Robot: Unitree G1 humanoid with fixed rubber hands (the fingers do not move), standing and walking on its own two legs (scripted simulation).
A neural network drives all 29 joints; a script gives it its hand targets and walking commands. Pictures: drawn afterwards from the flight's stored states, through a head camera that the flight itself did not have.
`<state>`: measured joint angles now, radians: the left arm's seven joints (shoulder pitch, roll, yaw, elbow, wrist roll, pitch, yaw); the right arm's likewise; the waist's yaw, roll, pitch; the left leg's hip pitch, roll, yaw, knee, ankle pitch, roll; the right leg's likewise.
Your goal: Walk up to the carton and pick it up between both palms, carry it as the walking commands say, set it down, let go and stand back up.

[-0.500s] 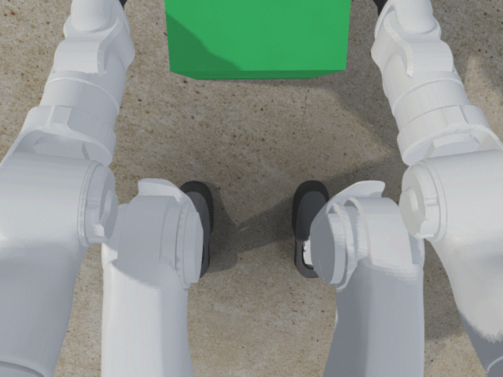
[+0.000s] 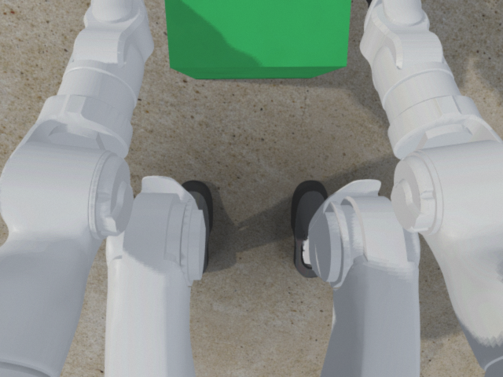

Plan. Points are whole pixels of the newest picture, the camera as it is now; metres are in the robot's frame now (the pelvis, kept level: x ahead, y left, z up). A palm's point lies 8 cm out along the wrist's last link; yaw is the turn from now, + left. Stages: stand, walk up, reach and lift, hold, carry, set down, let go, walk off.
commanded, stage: reach and lift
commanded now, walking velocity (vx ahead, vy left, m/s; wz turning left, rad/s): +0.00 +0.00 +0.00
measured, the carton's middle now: (255, 10) +0.53 +0.01 -0.26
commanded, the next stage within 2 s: none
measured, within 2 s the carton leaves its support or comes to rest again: leaves its support in 0.38 s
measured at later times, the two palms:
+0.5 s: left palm out of the picture +0.53 +0.16 -0.17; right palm out of the picture +0.54 -0.14 -0.17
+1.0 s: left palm out of the picture +0.54 +0.16 -0.10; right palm out of the picture +0.55 -0.13 -0.10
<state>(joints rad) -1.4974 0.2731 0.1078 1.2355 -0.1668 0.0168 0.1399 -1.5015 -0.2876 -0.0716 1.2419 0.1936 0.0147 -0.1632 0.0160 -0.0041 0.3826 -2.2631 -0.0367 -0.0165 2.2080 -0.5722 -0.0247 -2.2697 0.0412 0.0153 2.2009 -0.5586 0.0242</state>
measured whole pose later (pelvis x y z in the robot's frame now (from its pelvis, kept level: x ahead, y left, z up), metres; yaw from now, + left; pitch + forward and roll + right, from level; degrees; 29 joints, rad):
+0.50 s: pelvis +0.01 +0.00 -0.01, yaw +0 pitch +36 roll +0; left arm -1.37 0.23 0.20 1.05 -0.06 0.15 0.11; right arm -1.39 -0.23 -0.20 1.09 0.07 0.14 -0.13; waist 0.02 -0.01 0.30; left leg -2.27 -0.06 -0.03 2.25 -0.61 -0.04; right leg -2.28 0.07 0.02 2.24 -0.59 0.04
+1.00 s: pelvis +0.01 +0.00 +0.02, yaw +0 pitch +42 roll +0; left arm -1.30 0.12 0.38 0.84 0.10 0.26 0.16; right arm -1.31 -0.12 -0.34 0.87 -0.07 0.25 -0.16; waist 0.01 0.00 0.11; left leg -2.30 -0.09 -0.04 2.13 -0.57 -0.05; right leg -2.30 0.09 0.04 2.12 -0.56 0.06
